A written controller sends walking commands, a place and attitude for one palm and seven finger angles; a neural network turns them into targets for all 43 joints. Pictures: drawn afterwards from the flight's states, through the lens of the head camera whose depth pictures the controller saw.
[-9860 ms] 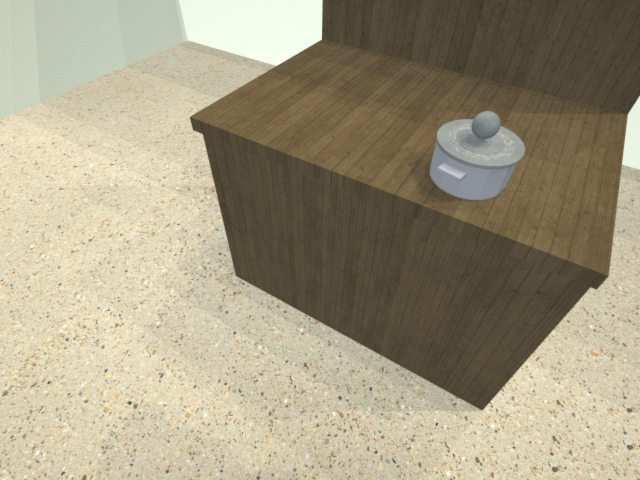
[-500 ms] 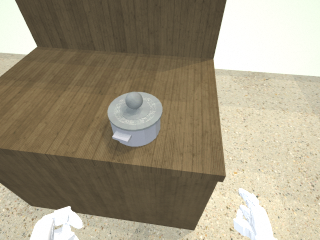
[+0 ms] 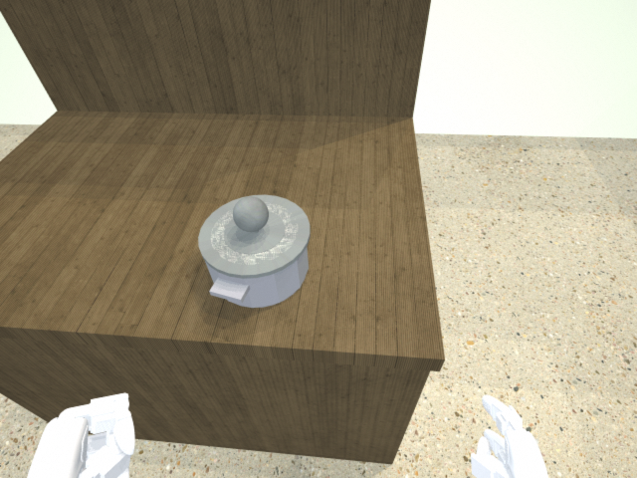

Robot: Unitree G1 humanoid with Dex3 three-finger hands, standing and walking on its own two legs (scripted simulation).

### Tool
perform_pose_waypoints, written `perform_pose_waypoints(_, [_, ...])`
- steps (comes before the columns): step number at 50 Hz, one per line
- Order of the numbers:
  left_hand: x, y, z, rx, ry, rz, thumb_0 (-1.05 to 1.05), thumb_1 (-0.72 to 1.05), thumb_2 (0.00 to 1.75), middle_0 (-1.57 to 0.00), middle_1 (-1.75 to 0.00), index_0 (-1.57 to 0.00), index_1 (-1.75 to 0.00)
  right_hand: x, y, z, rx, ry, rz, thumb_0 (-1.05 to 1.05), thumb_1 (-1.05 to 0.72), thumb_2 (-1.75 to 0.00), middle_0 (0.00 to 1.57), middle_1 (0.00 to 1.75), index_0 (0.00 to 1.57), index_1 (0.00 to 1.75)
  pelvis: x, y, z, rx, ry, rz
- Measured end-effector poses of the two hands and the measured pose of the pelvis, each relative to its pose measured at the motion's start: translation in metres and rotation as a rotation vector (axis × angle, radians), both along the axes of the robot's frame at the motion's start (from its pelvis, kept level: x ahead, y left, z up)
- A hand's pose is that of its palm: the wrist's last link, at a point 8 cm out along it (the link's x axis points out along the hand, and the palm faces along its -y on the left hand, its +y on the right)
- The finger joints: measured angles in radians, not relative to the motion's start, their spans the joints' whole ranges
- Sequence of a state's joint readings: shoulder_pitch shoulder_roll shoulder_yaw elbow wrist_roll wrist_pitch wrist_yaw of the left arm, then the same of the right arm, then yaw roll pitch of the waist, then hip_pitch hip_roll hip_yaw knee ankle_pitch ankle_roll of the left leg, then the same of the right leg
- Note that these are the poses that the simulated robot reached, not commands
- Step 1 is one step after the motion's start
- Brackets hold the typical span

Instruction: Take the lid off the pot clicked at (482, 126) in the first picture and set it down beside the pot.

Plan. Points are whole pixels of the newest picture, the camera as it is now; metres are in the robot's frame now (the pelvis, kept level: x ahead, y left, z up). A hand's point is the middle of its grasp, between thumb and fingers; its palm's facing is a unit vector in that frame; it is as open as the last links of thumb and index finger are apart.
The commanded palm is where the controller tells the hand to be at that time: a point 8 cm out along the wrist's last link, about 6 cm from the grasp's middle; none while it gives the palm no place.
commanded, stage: raise the hand higher, near the body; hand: left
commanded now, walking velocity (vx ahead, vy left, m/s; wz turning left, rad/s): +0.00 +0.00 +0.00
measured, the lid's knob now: (250, 214) +0.46 +0.16 +0.08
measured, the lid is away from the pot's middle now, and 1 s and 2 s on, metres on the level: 0.00 0.00 0.00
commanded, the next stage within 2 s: reach forward and open the fingers in 0.40 s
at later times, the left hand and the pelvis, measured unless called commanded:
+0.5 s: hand (99, 400) +0.17 +0.24 +0.09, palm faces +0.30 -0.86 -0.42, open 3.1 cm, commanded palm +0.12 +0.28 +0.13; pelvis +0.00 +0.01 +0.00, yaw +0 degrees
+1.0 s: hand (77, 370) +0.19 +0.27 +0.11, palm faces -0.22 -0.05 -0.98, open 4.2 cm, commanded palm +0.18 +0.27 +0.17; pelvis -0.03 +0.02 +0.00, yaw +1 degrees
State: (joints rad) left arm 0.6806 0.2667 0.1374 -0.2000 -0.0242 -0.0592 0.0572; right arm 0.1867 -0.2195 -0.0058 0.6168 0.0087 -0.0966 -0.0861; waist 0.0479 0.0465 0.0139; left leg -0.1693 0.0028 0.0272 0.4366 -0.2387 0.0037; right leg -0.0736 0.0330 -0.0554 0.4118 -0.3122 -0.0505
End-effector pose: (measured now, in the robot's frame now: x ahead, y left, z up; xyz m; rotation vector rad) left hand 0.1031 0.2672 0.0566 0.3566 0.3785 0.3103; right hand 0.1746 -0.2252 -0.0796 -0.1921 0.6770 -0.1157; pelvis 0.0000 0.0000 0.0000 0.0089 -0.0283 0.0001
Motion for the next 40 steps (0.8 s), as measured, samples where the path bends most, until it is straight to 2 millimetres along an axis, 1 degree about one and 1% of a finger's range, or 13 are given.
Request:
perform_pose_waypoints(6, [0.007,0.003,0.015,0.018,-0.061,-0.005,0.02,0.90,0.90,-1.30,-1.50,-1.30,-1.50,0.017,0.009,0.008,0.008,-0.041,0.030,0.02,-0.90,-0.90,0.20,0.30,0.20,0.30,0.003,0.002,0.000,0.000,-0.002,0.002])
perform_pose_waypoints(11, [0.012,0.006,0.027,0.037,-0.108,-0.008,0.02,0.90,0.90,-1.30,-1.50,-1.30,-1.50,0.022,0.020,0.010,0.020,-0.048,0.059,0.02,-0.90,-0.90,0.20,0.30,0.20,0.30,0.004,0.004,0.001,0.000,-0.005,0.006])
perform_pose_waypoints(19, [0.020,0.012,0.046,0.069,-0.179,-0.015,0.02,0.90,0.90,-1.30,-1.50,-1.30,-1.50,0.016,0.030,0.005,0.036,-0.019,0.081,0.02,-0.90,-0.90,0.20,0.30,0.20,0.30,0.002,0.007,0.001,-0.003,-0.012,0.006])
perform_pose_waypoints(26, [0.028,0.014,0.064,0.102,-0.250,-0.035,0.02,0.90,0.90,-1.30,-1.50,-1.30,-1.50,0.004,0.028,0.000,0.037,0.008,0.072,0.02,-0.90,-0.90,0.20,0.30,0.20,0.30,-0.001,0.009,0.001,-0.004,-0.017,0.003])
perform_pose_waypoints(31, [0.041,0.008,0.078,0.624,-0.082,-0.203,0.02,0.87,0.90,-1.28,-1.48,-1.28,-1.48,0.001,0.023,-0.008,0.025,0.078,0.097,0.02,-0.90,-0.90,0.20,0.30,0.20,0.30,-0.009,0.010,-0.001,-0.004,0.026,-0.014])
perform_pose_waypoints(34, [0.047,0.010,0.081,0.873,0.035,-0.296,0.01,0.83,0.91,-1.26,-1.43,-1.26,-1.43,0.001,0.018,-0.013,0.038,0.119,0.082,0.02,-0.90,-0.90,0.20,0.30,0.20,0.30,-0.014,0.012,-0.002,-0.005,0.041,-0.025])
perform_pose_waypoints(37, [0.054,0.013,0.086,1.018,0.116,-0.367,0.01,0.76,0.93,-1.24,-1.35,-1.24,-1.35,0.003,0.015,-0.016,0.053,0.130,0.068,0.02,-0.90,-0.90,0.20,0.30,0.20,0.30,-0.016,0.013,-0.002,-0.006,0.044,-0.020])
perform_pose_waypoints(40, [0.058,0.012,0.090,1.049,0.163,-0.426,0.01,0.68,0.97,-1.21,-1.26,-1.21,-1.26,0.007,0.015,-0.015,0.074,0.112,0.055,0.02,-0.90,-0.90,0.20,0.30,0.20,0.30,-0.018,0.015,-0.002,-0.008,0.039,-0.010])
